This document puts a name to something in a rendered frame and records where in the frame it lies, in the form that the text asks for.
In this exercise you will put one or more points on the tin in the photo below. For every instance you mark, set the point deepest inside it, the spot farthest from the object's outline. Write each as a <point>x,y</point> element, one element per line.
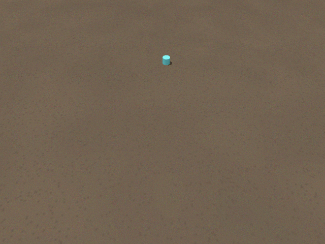
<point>166,60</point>

